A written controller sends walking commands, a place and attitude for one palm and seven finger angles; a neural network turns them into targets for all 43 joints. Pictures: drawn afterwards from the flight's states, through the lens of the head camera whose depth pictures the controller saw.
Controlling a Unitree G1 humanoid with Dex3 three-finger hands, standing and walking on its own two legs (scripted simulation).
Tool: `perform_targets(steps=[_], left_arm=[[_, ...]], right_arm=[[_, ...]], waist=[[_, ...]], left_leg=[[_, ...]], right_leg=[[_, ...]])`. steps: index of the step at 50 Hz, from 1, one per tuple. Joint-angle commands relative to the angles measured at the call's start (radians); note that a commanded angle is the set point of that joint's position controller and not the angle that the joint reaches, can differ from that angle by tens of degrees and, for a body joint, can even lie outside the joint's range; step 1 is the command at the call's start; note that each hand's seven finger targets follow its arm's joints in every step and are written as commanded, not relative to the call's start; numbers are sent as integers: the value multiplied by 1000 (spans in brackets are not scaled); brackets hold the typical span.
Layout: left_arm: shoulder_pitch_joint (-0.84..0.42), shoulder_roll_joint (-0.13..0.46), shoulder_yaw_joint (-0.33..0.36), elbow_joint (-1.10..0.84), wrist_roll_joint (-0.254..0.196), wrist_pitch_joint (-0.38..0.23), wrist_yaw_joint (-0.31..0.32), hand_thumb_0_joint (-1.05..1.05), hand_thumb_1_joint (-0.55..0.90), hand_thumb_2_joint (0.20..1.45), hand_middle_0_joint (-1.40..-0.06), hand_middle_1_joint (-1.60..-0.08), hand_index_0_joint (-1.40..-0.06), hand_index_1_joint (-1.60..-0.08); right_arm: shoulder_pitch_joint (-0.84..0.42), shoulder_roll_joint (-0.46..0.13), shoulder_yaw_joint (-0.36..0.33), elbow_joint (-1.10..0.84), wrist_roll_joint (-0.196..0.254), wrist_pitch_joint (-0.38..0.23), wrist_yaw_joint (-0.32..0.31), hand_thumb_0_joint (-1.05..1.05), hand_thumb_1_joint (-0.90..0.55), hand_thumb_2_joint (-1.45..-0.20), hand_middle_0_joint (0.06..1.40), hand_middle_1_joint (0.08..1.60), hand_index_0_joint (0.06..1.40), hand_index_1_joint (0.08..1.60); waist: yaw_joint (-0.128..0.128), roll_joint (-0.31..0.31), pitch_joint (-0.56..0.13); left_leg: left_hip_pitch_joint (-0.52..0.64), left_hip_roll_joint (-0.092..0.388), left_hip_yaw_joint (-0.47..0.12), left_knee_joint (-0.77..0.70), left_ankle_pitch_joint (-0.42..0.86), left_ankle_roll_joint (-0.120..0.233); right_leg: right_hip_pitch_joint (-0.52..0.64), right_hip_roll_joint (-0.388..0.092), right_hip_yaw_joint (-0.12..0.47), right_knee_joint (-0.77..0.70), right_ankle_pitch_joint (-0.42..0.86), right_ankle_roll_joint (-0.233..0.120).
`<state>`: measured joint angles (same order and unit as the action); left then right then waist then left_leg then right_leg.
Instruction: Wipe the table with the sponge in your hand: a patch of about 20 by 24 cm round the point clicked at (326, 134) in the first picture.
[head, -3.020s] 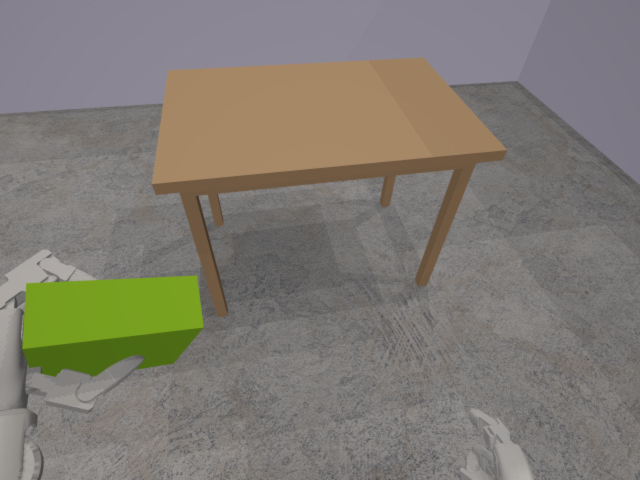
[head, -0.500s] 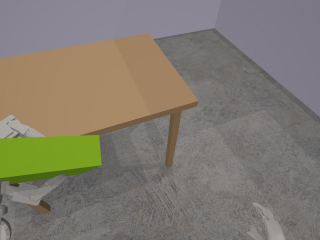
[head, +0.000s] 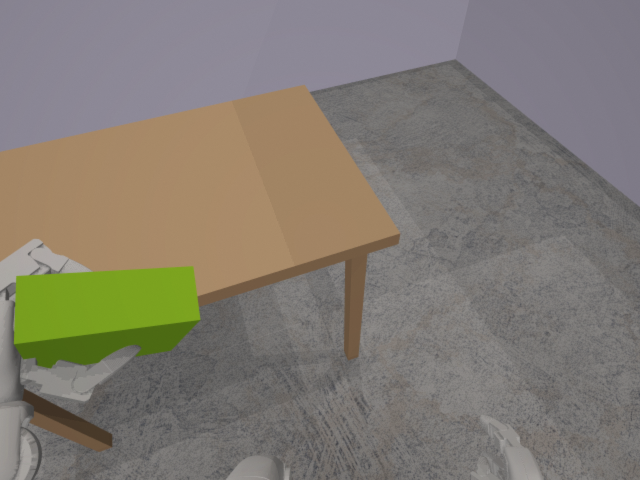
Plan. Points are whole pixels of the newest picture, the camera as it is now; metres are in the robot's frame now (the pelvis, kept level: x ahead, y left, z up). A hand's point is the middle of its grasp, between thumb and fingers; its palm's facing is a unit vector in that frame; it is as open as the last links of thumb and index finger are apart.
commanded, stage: take the last steps up to it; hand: left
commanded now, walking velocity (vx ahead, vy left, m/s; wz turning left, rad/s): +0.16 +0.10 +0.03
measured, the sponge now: (136, 318) +0.24 +0.19 +0.14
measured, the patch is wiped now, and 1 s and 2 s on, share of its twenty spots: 0.00 0.00 0.00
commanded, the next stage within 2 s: come to a stop and stand still in 0.12 s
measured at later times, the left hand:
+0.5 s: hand (100, 275) +0.27 +0.23 +0.17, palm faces +0.38 -0.81 -0.44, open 9.5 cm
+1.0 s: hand (59, 315) +0.23 +0.26 +0.16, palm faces +0.34 -0.84 -0.42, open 9.5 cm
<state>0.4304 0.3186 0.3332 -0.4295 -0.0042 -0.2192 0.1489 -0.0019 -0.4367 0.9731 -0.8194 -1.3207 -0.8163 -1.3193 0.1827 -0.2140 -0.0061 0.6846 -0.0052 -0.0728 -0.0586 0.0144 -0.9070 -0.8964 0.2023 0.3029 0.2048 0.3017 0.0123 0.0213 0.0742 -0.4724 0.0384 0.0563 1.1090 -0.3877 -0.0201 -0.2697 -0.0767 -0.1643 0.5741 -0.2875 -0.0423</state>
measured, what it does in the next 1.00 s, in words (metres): steps on the spot: left foot, then right foot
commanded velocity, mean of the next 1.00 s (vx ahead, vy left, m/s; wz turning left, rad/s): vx -0.02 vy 0.02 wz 0.00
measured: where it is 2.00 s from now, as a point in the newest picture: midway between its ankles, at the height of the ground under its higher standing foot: outside the picture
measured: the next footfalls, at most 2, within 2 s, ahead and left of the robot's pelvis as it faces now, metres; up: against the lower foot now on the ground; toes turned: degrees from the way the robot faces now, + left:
left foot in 0.20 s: +0.12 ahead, +0.14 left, +0.00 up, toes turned +7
right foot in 0.46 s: +0.11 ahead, -0.08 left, +0.00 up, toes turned +4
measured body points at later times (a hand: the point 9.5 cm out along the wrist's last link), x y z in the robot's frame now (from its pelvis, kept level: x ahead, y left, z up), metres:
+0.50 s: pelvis +0.05 +0.00 +0.00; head +0.08 -0.01 +0.45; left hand +0.24 +0.27 +0.19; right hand +0.23 -0.19 -0.10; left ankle +0.08 +0.14 -0.73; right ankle +0.07 -0.09 -0.74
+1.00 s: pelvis +0.00 +0.02 +0.00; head +0.02 +0.02 +0.45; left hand +0.20 +0.30 +0.18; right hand +0.15 -0.23 -0.07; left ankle +0.03 +0.12 -0.73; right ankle +0.07 -0.09 -0.73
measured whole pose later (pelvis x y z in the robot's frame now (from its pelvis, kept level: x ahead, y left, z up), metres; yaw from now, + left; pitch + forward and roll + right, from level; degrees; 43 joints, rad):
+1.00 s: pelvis +0.00 +0.02 +0.00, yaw -2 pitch -2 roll +1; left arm 0.41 0.38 0.36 -0.41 -0.03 -0.26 0.10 0.00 -0.44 0.98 -0.82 -1.32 -0.81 -1.32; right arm 0.26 -0.24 -0.01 0.56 0.02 -0.17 -0.01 0.01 -0.91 -0.90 0.20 0.30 0.20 0.30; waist 0.02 -0.03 0.09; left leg -0.23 0.00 0.10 0.49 -0.22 0.03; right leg -0.31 -0.01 -0.05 0.49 -0.17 -0.02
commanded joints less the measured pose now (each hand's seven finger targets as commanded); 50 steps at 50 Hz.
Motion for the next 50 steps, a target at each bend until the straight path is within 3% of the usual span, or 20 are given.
perform_targets(steps=[1, 8, 10, 11, 12, 16, 22, 24, 26, 27, 29, 32, 37, 38, 39, 40, 41, 44, 48, 50], left_arm=[[7, 243, 179, -279, -11, -94, 33, 0, 100, 1300, -1200, -1600, -1200, -1600], [-3, 235, 172, -326, -23, -79, 56, 0, 100, 1300, -1200, -1600, -1200, -1600], [-44, 222, 153, -333, -26, -87, 51, 0, 100, 1300, -1200, -1600, -1200, -1600], [-20, 229, 159, -271, -27, -92, 45, 0, 100, 1300, -1200, -1600, -1200, -1600], [-33, 247, 158, -263, -22, -87, 40, 0, 100, 1300, -1200, -1600, -1200, -1600], [-14, 196, 100, -359, -21, -61, 28, 0, 100, 1300, -1200, -1600, -1200, -1600], [-13, 216, 132, -321, -27, -28, 37, 0, 100, 1300, -1200, -1600, -1200, -1600], [-29, 238, 156, -289, -24, -24, 37, 0, 100, 1300, -1200, -1600, -1200, -1600], [-7, 210, 127, -247, -44, -8, 31, 0, 100, 1300, -1200, -1600, -1200, -1600], [-1, 224, 144, -233, -42, -6, 33, 0, 100, 1300, -1200, -1600, -1200, -1600], [-47, 236, 158, -263, -33, -11, 36, 0, 100, 1300, -1200, -1600, -1200, -1600], [16, 223, 160, -253, -21, -16, 43, 0, 100, 1300, -1200, -1600, -1200, -1600], [56, 223, 146, -325, -25, -17, 48, 0, 100, 1300, -1200, -1600, -1200, -1600], [-944, 957, 711, -438, 99, -107, 38, 0, 100, 1300, -1200, -1600, -1200, -1600], [-808, 721, 545, -118, 35, -103, 6, 0, 100, 1300, -1200, -1600, -1200, -1600], [-413, 373, 273, 162, -3, -86, -45, 0, 100, 1300, -1200, -1600, -1200, -1600], [-248, 283, 184, 92, -32, -97, -62, 0, 100, 1300, -1200, -1600, -1200, -1600], [-26, 158, 58, -136, -54, -117, -65, 0, 100, 1300, -1200, -1600, -1200, -1600], [-61, 245, 126, -199, -26, -104, -39, 0, 100, 1300, -1200, -1600, -1200, -1600], [-142, 281, 178, -223, -18, -110, -29, 0, 100, 1300, -1200, -1600, -1200, -1600]], right_arm=[[-72, -66, -34, -209, -2, -44, -2, 0, -900, -900, 200, 300, 200, 300], [-31, -81, -59, -248, 3, -34, -14, 0, -900, -900, 200, 300, 200, 300], [-26, -117, -67, -261, 17, -39, -16, 0, -900, -900, 200, 300, 200, 300], [-18, -102, -62, -251, 12, -46, -17, 0, -900, -900, 200, 300, 200, 300], [-27, -101, -55, -243, 0, -52, -17, 0, -900, -900, 200, 300, 200, 300], [-20, -100, -49, -230, 4, -75, 5, 0, -900, -900, 200, 300, 200, 300], [-34, -91, -18, -227, 1, -91, -5, 0, -900, -900, 200, 300, 200, 300], [-52, -81, -12, -234, 0, -83, -11, 0, -900, -900, 200, 300, 200, 300], [-21, -69, -24, -233, 7, -73, -2, 0, -900, -900, 200, 300, 200, 300], [-35, -61, -19, -227, 7, -66, 0, 0, -900, -900, 200, 300, 200, 300], [-71, -45, 0, -230, 3, -56, 1, 0, -900, -900, 200, 300, 200, 300], [-85, -43, 7, -236, -1, -36, -17, 0, -900, -900, 200, 300, 200, 300], [-50, -77, -23, -252, -2, -13, -24, 0, -900, -900, 200, 300, 200, 300], [97, -101, -64, -247, -26, -101, -27, 0, -900, -900, 200, 300, 200, 300], [44, -88, -72, -182, 19, -129, -14, 0, -900, -900, 200, 300, 200, 300], [28, -76, -48, -194, 9, -142, 1, 0, -900, -900, 200, 300, 200, 300], [7, -84, -40, -239, 29, -134, 13, 0, -900, -900, 200, 300, 200, 300], [-7, -105, -43, -262, 37, -139, 60, 0, -900, -900, 200, 300, 200, 300], [-13, -121, -27, -284, 33, -154, 51, 0, -900, -900, 200, 300, 200, 300], [-24, -121, -23, -287, 25, -157, 38, 0, -900, -900, 200, 300, 200, 300]], waist=[[-2, -158, -189], [-17, -56, -203], [-12, 208, -206], [-15, 287, -193], [-18, 277, -161], [-14, 213, -198], [-14, 186, -174], [-17, 65, -188], [-25, -172, -200], [-16, -199, -201], [-11, -175, -227], [-5, -168, -246], [-16, -69, -269], [40, -183, -34], [32, -34, -115], [17, 30, -205], [27, 111, -201], [37, 65, -200], [34, -70, -105], [24, -10, -95]], left_leg=[[8, 31, 37, -280, 55, 4], [290, -4, 86, -676, 206, 24], [424, 219, -212, -740, 402, 139], [448, 325, -377, -793, 477, 218], [398, 363, -435, -812, 471, 255], [384, 236, -140, -715, 746, 150], [233, 216, -64, -698, 507, 75], [163, 141, -13, -618, 309, 23], [171, -8, 18, -412, 89, -26], [123, -19, -18, -320, -51, -21], [74, -13, -84, -269, -116, -13], [96, -26, -35, -392, -42, -11], [269, 4, -29, -699, 267, 3], [68, -18, 54, -556, 281, 10], [191, 21, -66, -573, 178, 33], [286, -17, -61, -598, 166, 21], [289, -27, -6, -643, 169, 18], [209, 21, -62, -731, 115, 54], [57, 48, -96, -822, -123, 67], [56, 66, -112, -849, -140, 76]], right_leg=[[194, -240, 180, -205, 526, -91], [110, -172, 187, -74, 233, -34], [-102, 2, 73, 189, -108, 40], [-226, 50, 72, 352, -347, 55], [-250, 28, 122, 423, -338, 53], [-116, 47, 97, 222, -118, 67], [127, 63, 78, -101, 62, 69], [196, -5, 180, -154, 356, 44], [108, -180, 418, -219, 549, -67], [124, -229, 447, -232, 633, -100], [183, -254, 408, -185, 710, -116], [250, -194, 289, -142, 769, -83], [202, -120, 253, -112, 493, -19], [20, -64, 293, -210, 429, 67], [-44, -202, 354, -215, 246, -94], [-3, -142, 401, -158, 338, -97], [60, -105, 344, -180, 291, -34], [164, -36, 267, -179, 50, 25], [142, 26, 222, -168, -142, 31], [131, 38, 201, -129, -111, 29]])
